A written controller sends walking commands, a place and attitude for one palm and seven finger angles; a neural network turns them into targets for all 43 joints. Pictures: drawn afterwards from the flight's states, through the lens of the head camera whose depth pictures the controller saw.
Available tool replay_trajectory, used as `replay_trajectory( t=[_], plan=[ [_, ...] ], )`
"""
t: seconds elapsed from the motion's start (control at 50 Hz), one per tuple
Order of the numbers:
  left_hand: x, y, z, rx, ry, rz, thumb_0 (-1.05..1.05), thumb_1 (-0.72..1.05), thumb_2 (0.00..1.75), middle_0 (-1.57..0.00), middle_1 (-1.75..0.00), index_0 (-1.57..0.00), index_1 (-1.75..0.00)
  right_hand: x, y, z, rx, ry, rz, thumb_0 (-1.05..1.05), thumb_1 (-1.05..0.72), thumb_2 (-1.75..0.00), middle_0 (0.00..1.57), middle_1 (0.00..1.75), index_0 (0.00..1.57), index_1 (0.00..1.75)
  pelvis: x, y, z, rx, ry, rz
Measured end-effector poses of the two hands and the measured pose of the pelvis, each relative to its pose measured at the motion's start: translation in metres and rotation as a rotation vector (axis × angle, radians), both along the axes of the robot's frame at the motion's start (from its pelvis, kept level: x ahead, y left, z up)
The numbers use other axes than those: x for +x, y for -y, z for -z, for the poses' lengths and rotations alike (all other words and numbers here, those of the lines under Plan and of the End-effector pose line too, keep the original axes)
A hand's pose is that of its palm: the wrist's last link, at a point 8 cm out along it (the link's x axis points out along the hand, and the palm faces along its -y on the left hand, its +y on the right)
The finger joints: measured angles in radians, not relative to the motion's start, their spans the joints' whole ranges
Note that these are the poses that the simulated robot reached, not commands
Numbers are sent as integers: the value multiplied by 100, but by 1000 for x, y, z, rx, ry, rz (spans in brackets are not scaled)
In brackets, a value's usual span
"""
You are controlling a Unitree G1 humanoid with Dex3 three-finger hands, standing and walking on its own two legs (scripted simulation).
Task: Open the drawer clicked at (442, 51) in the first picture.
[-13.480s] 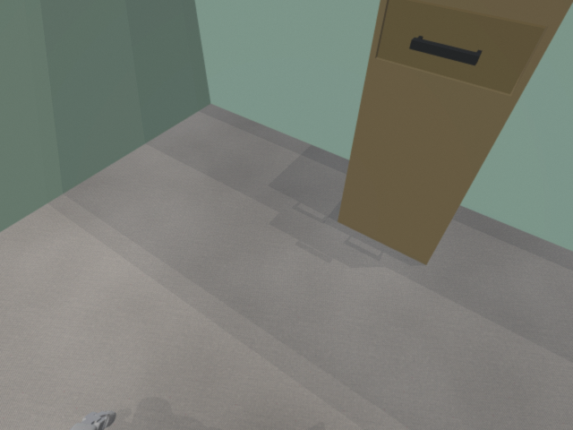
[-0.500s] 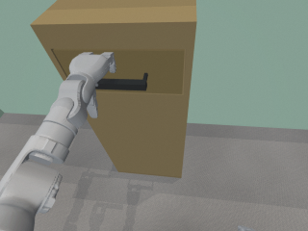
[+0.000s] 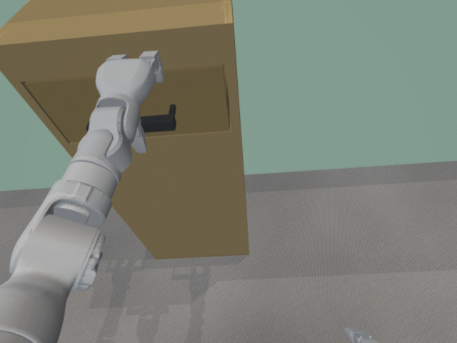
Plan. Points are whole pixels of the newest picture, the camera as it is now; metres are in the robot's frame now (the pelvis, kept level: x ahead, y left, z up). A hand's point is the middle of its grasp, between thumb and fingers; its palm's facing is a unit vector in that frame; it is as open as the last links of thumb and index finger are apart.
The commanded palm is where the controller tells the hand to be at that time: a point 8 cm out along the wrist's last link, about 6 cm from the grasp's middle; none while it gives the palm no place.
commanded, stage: move the hooked fingers above the handle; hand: left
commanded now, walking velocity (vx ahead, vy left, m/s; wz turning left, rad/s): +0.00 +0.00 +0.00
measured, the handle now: (133, 118) +0.53 +0.20 +0.10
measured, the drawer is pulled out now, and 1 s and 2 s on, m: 0.00 0.00 0.00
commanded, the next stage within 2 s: none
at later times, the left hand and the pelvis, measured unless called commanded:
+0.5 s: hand (161, 99) +0.49 +0.11 +0.17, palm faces +0.17 -0.08 -0.98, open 13.8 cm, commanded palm +0.47 +0.22 +0.22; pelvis -0.01 +0.01 -0.01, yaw +1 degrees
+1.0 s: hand (90, 112) +0.48 +0.24 +0.17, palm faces -0.02 +0.03 -1.00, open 13.6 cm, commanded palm +0.46 +0.23 +0.21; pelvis -0.01 +0.01 +0.00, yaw +1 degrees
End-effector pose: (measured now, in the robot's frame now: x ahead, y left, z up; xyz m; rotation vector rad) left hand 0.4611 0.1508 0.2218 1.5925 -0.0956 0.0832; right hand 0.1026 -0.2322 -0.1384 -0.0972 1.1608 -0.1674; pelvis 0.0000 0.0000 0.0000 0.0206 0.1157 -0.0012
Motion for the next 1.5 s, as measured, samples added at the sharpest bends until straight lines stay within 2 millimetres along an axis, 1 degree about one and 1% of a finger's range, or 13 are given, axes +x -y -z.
replay_trajectory(
  t=[0.12,0.18,0.3,0.4,0.58,0.74,0.84,0.94,1.02,1.08,1.26,1.38,1.5],
  plan=[
    [-10,-67,-4,11,-131,-217,0,-49,31,-35,-122,-34,-122,-10,24,-10,-71,35,21,0,-91,-89,20,30,20,30,-9,8,0,1,9,-21],
    [-20,-81,3,37,-220,-202,0,-49,31,-33,-121,-33,-121,-18,39,-16,-119,29,2,0,-91,-89,20,30,20,30,-11,10,0,-3,12,-51],
    [-33,-26,26,28,-268,160,-1,-49,31,-32,-121,-32,-121,-27,53,-19,-192,-9,-61,0,-91,-89,20,30,20,30,-13,3,3,-10,12,-97],
    [-22,25,19,-73,-68,367,-1,-49,31,-32,-120,-33,-120,-29,42,-18,-172,12,-24,0,-91,-89,20,30,20,30,-10,-4,5,-10,-17,-68],
    [4,34,-4,23,79,269,0,-49,31,-54,-134,-32,-120,-40,-5,3,-30,-50,20,0,-91,-89,20,30,20,30,-7,-13,4,-9,-41,-1],
    [3,36,-5,13,31,187,0,-49,31,-47,-127,-32,-120,-24,-21,2,-5,5,46,0,-90,-89,20,30,20,30,-14,-15,2,-2,-12,23],
    [2,10,-9,5,16,76,0,-49,31,-42,-126,-34,-122,-12,-9,-7,-49,57,45,0,-90,-89,20,30,21,30,-17,-13,1,-1,-4,22],
    [0,-43,-7,14,-46,-87,0,-49,31,-36,-123,-37,-125,-7,11,-18,-111,79,38,0,-90,-89,20,30,20,30,-16,-10,1,-1,-4,5],
    [-5,-96,5,4,-161,-212,0,-49,31,-34,-122,-35,-124,-12,28,-26,-166,64,22,0,-90,-89,20,30,20,30,-13,-7,1,-5,-14,-22],
    [-12,-109,20,39,-252,-180,0,-49,31,-32,-121,-34,-122,-20,37,-28,-196,23,-6,0,-91,-89,20,30,20,30,-9,-8,2,-12,-20,-53],
    [-9,-6,20,-69,-91,361,-1,-49,31,-32,-121,-33,-121,-21,25,-17,-178,-48,-50,0,-91,-89,20,30,20,30,8,-19,6,-27,-35,-81],
    [4,5,7,-51,41,325,0,-49,31,-54,-130,-32,-120,-16,-8,-2,-57,-49,-39,0,-91,-89,20,30,20,30,10,-22,6,-23,-53,-33],
    [3,12,7,15,28,234,0,-49,31,-53,-127,-32,-120,-5,-33,4,21,-12,-24,0,-91,-89,20,30,20,30,-1,-20,4,-14,-33,-3]
  ],
)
